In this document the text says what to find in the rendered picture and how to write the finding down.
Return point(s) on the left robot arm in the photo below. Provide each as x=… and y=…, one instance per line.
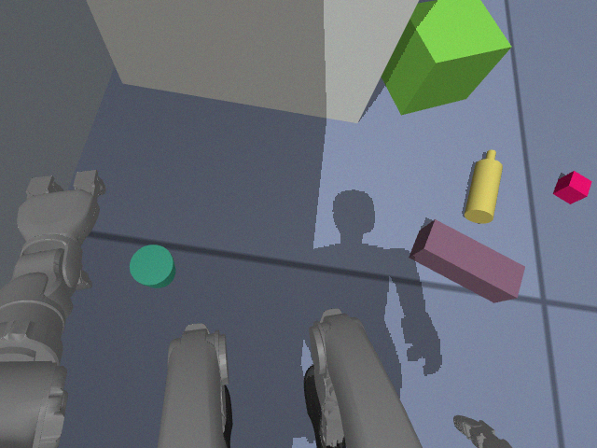
x=33, y=308

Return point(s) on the left robot hand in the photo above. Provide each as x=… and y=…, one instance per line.
x=71, y=213

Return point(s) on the right robot hand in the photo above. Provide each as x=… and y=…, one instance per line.
x=482, y=435

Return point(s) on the right robot foot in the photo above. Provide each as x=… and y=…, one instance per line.
x=314, y=409

